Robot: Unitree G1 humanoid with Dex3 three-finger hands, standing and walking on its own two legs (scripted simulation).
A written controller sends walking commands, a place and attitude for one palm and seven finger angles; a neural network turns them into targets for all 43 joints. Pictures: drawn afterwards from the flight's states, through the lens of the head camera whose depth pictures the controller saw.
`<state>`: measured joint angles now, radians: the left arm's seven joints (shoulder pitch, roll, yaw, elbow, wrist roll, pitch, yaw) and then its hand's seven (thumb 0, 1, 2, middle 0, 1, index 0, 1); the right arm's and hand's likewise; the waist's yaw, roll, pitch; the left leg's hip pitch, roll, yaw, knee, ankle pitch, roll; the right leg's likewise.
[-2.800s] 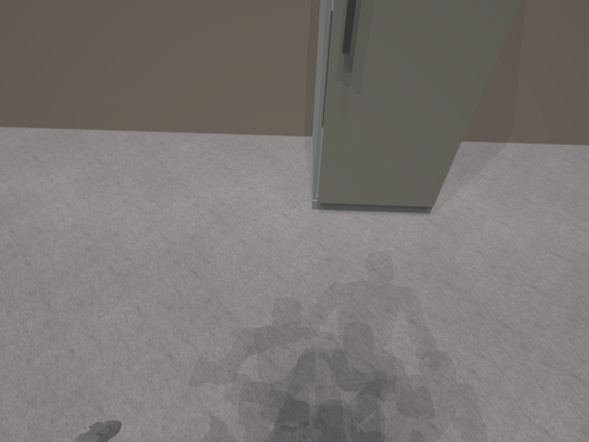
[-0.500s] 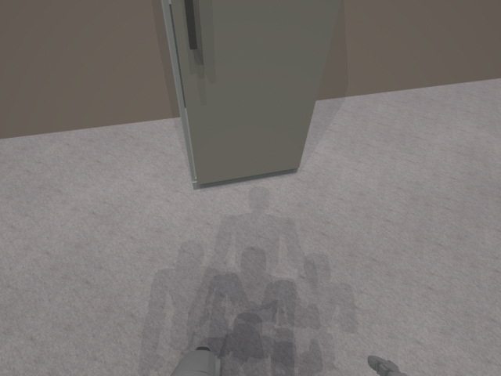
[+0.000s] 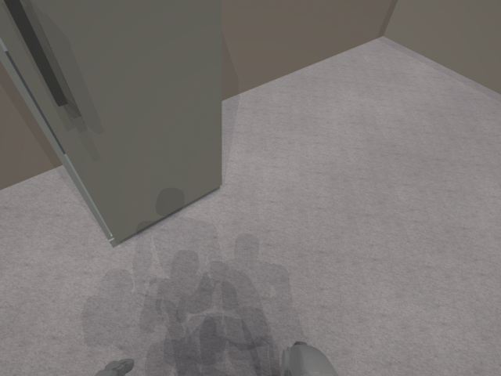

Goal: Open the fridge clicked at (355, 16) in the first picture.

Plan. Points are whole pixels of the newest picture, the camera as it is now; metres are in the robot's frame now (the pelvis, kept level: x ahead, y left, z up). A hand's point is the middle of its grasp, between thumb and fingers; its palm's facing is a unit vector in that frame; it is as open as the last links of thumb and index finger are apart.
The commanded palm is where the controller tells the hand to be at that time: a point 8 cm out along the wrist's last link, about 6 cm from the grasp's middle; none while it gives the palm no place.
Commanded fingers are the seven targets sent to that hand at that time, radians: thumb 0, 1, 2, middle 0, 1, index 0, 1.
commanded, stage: walk to a spot facing it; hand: left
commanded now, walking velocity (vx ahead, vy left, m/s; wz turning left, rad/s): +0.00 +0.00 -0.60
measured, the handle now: (29, 39) +0.67 +0.46 +0.16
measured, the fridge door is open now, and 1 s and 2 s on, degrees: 0 0 0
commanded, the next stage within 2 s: turn to face it in 1.98 s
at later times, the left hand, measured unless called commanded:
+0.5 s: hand (147, 331) +0.22 +0.19 -0.17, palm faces -0.22 -0.94 -0.26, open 7.4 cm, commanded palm none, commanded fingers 0.00 0.90 0.90 -0.20 -0.30 -0.20 -0.30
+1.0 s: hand (162, 283) +0.32 +0.18 -0.17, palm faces -0.55 -0.81 -0.21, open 7.4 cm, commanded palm none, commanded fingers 0.00 0.90 0.90 -0.20 -0.30 -0.20 -0.30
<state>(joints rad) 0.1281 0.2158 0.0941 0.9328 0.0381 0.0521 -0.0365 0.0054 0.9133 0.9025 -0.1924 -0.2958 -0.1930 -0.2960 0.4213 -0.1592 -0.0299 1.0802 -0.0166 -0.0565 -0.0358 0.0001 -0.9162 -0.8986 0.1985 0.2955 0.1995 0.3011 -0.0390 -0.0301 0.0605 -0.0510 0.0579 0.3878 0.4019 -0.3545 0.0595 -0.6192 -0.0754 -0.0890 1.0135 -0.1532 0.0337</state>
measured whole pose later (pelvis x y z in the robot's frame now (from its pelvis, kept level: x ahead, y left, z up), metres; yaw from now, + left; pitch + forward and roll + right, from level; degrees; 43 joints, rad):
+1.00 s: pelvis +0.13 +0.06 +0.00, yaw -36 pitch +1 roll -2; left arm 0.19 0.24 0.10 0.91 0.02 0.09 -0.03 0.01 0.91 0.90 -0.20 -0.30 -0.20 -0.30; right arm 0.24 -0.19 -0.05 0.93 -0.02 0.02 -0.02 0.00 -0.90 -0.90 0.20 0.30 0.20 0.30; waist -0.02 -0.01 0.08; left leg -0.22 0.16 0.31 0.51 -0.28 0.01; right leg -0.40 -0.07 -0.06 0.90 -0.44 0.07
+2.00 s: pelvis +0.25 -0.07 -0.01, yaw -72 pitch +0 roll -1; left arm 0.11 0.22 0.09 0.92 0.03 0.05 -0.03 0.01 0.91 0.90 -0.19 -0.30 -0.19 -0.30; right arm 0.36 -0.17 -0.05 1.02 -0.02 0.00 -0.02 0.00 -0.90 -0.90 0.20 0.30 0.20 0.30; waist -0.04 0.00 0.11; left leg -0.05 0.14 0.38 0.51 -0.44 -0.02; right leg -0.49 -0.05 -0.12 0.77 -0.29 0.03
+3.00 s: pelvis +0.24 -0.12 -0.01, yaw -52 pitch +1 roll +0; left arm 0.14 0.21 0.07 0.90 0.01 0.04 0.02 0.01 0.91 0.90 -0.20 -0.30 -0.20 -0.30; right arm 0.23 -0.24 -0.08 0.94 -0.02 0.06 0.01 0.00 -0.90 -0.90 0.20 0.30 0.20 0.30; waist -0.05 0.04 0.03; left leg -0.38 -0.08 -0.12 0.47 -0.10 0.02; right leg -0.30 -0.01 0.00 0.66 -0.39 0.06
